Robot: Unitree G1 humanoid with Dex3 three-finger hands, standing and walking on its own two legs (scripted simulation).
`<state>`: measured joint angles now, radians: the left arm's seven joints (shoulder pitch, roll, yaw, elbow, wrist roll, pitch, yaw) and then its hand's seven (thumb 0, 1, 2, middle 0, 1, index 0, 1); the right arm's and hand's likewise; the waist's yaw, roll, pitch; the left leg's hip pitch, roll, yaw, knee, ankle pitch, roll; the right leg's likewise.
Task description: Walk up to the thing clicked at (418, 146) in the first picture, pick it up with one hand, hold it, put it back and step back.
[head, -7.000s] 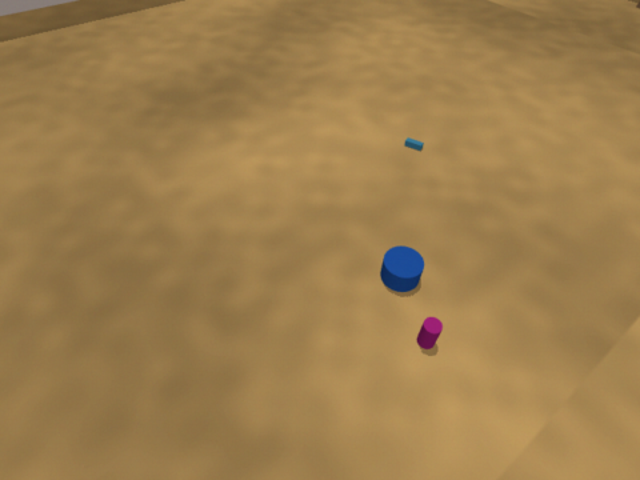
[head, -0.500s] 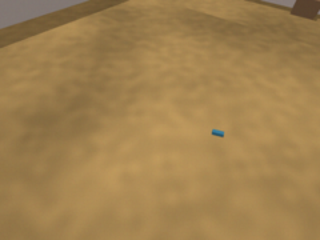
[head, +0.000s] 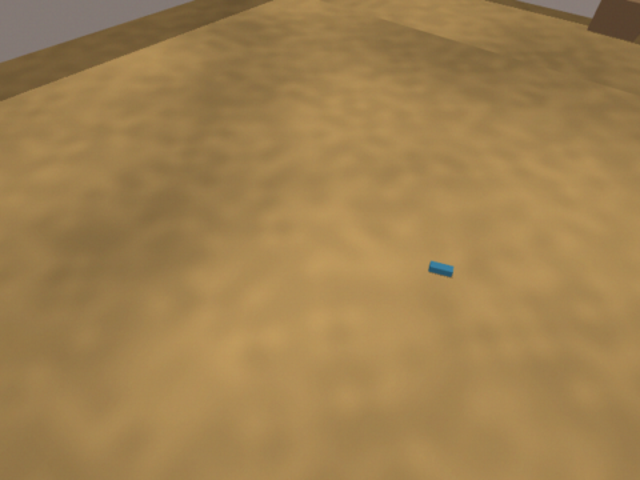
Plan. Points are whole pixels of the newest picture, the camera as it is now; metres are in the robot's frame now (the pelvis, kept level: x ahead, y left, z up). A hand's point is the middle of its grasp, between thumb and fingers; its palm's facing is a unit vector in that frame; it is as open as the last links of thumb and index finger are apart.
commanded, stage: stand
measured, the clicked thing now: (440, 268) +1.00 -0.51 -0.77
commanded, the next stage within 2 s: walk up in 0.66 s
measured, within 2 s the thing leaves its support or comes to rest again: neither
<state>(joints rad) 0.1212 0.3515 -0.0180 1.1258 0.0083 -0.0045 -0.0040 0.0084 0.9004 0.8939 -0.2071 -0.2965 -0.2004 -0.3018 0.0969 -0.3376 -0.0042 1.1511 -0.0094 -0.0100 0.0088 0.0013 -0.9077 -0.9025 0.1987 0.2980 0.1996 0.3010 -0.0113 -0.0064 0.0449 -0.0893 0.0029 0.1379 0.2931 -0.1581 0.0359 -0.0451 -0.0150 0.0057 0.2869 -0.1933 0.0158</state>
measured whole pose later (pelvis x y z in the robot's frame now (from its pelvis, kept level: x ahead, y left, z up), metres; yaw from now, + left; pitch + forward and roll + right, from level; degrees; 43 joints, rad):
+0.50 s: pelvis +0.00 +0.00 +0.00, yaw +1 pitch -3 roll +0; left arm 0.13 0.35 -0.02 1.12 0.01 -0.01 0.00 0.01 0.90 0.89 -0.21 -0.30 -0.20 -0.30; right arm 0.11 -0.34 0.00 1.15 -0.01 -0.01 0.01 0.00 -0.91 -0.90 0.20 0.30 0.20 0.30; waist -0.01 -0.01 0.04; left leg -0.10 0.01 0.13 0.30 -0.15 0.03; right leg -0.04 -0.01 -0.01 0.27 -0.18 0.01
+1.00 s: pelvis +0.05 -0.05 -0.01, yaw -1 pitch -4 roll +1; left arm 0.22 0.48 0.08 1.02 0.03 0.00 -0.11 0.01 0.90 0.89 -0.21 -0.30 -0.20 -0.30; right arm 0.27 -0.45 -0.11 1.04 -0.04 -0.02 0.07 0.00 -0.90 -0.90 0.20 0.30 0.20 0.30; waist -0.03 0.01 0.02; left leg -0.04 0.07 0.13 0.42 -0.32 0.01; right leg -0.37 -0.11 -0.03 0.66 -0.29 0.01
